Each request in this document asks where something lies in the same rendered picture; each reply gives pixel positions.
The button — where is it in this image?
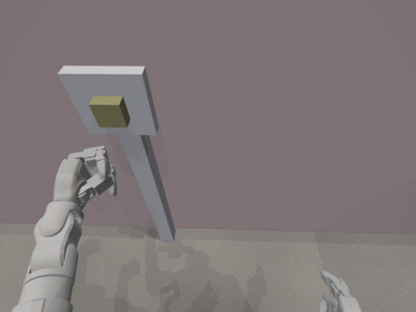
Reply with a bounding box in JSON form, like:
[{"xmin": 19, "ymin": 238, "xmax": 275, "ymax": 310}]
[{"xmin": 89, "ymin": 96, "xmax": 130, "ymax": 127}]

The robot left hand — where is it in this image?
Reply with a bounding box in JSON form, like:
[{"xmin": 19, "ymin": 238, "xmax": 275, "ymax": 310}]
[{"xmin": 53, "ymin": 146, "xmax": 117, "ymax": 210}]

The panel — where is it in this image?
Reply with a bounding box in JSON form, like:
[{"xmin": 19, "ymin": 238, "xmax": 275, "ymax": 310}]
[{"xmin": 58, "ymin": 66, "xmax": 176, "ymax": 242}]

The robot left forearm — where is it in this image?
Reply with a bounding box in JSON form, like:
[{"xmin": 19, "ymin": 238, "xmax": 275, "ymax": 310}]
[{"xmin": 11, "ymin": 200, "xmax": 84, "ymax": 312}]

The robot right hand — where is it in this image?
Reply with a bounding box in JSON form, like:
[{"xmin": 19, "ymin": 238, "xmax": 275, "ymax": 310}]
[{"xmin": 318, "ymin": 270, "xmax": 362, "ymax": 312}]

